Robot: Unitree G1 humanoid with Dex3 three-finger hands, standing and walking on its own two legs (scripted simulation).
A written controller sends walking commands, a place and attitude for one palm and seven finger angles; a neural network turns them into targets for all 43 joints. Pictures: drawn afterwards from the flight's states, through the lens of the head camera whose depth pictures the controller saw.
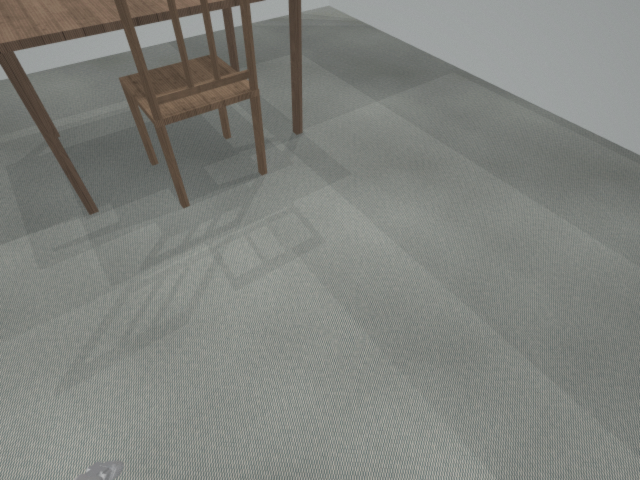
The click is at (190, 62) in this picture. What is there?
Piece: chair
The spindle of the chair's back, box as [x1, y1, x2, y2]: [167, 0, 193, 87]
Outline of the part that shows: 167,0 187,85 191,87 193,86 174,0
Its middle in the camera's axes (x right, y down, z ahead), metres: -0.49 -0.68 +1.32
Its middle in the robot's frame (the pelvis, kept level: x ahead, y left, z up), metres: +1.42 +0.56 -0.07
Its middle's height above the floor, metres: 0.70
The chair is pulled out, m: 0.00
